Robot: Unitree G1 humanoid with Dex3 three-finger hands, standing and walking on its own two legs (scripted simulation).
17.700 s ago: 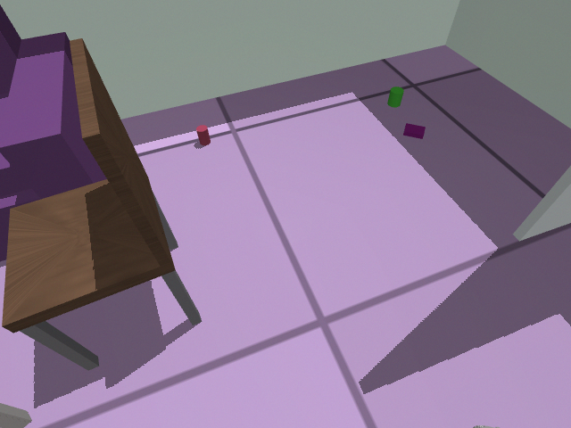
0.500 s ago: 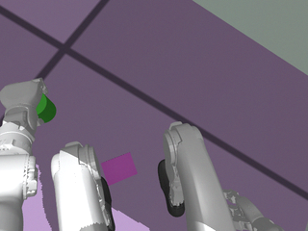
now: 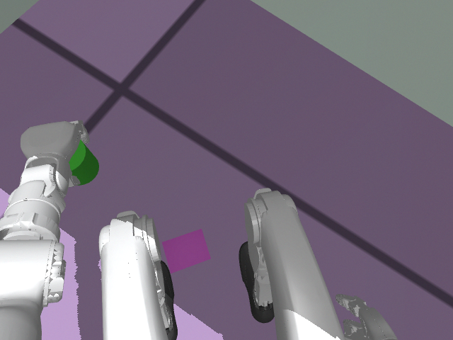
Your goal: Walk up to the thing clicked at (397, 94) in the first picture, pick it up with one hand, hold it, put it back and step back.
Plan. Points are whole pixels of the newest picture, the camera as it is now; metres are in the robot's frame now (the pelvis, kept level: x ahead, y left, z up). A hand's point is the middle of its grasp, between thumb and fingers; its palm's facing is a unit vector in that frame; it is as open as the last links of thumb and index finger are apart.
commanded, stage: lift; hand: left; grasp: from above
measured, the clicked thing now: (70, 153) +0.47 +0.27 -0.18
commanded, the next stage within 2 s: hold in 1.42 s
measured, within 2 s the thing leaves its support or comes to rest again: neither
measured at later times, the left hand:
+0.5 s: hand (1, 170) +0.38 +0.27 +0.02, palm faces -0.43 -0.09 -0.90, open 10.3 cm
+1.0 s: hand out of the picture +0.35 +0.25 +0.20, palm faces -0.46 -0.10 -0.88, open 10.3 cm
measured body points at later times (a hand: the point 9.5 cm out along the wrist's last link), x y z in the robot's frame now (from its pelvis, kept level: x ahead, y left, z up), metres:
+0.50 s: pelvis +0.01 +0.00 +0.13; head +0.16 +0.04 +0.55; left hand +0.40 +0.27 +0.08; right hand +0.14 -0.26 +0.01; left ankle +0.09 +0.13 -0.34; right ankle +0.10 -0.13 -0.34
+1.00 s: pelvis +0.04 +0.01 +0.30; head +0.12 +0.01 +0.74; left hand +0.37 +0.26 +0.26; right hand +0.15 -0.26 +0.17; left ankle +0.08 +0.13 -0.34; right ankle +0.10 -0.13 -0.34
